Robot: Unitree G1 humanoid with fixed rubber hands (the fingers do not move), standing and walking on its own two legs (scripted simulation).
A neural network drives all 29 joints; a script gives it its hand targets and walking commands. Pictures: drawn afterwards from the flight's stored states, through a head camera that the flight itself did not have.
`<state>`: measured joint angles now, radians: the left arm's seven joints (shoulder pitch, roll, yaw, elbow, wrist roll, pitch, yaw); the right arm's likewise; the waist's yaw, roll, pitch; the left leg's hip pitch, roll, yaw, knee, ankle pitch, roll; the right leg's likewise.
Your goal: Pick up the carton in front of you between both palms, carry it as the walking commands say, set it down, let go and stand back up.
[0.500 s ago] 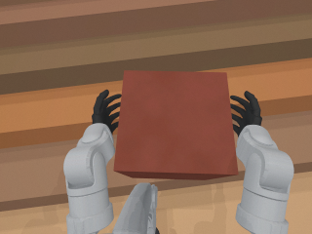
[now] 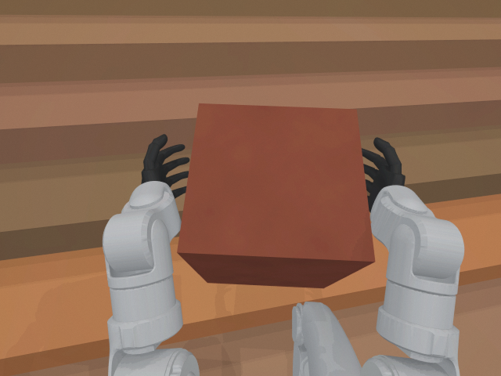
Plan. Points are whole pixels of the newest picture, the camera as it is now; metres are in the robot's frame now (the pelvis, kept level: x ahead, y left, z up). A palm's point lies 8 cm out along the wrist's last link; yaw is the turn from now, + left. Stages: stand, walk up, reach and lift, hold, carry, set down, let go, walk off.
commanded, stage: carry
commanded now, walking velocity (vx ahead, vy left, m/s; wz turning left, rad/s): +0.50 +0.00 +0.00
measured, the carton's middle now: (270, 209) +0.36 -0.01 +0.10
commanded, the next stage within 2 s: none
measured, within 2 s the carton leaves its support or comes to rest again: neither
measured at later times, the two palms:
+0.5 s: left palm out of the picture +0.68 +0.22 +0.34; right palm (311, 5) +0.71 -0.09 +0.30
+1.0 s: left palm out of the picture +1.04 +0.22 +0.47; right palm out of the picture +1.04 -0.08 +0.48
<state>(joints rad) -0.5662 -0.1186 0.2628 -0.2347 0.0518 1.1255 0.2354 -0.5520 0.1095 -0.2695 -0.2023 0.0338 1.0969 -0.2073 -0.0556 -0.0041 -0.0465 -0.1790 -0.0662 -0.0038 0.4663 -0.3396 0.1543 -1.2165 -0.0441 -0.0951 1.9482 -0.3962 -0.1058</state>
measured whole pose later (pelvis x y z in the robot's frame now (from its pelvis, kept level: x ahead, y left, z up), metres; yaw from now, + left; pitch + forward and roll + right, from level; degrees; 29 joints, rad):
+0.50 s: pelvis +0.34 +0.04 +0.15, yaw +3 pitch +3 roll +3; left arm -0.68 -0.12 0.28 -0.14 -0.02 1.14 0.22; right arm -0.60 0.12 -0.35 -0.19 -0.08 1.16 -0.23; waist 0.11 0.02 -0.01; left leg -1.21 0.07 0.07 1.86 -0.46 0.13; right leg -0.11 -0.02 -0.06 0.41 -0.35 -0.07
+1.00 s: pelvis +0.69 +0.06 +0.31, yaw +1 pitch +5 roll -4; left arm -0.64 -0.12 0.33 -0.18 0.06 1.21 0.23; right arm -0.63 0.13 -0.31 -0.17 0.00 1.18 -0.22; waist -0.05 0.02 -0.06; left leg -0.01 0.08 0.06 0.21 -0.25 0.04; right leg -1.16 -0.08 -0.15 1.46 -0.42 -0.14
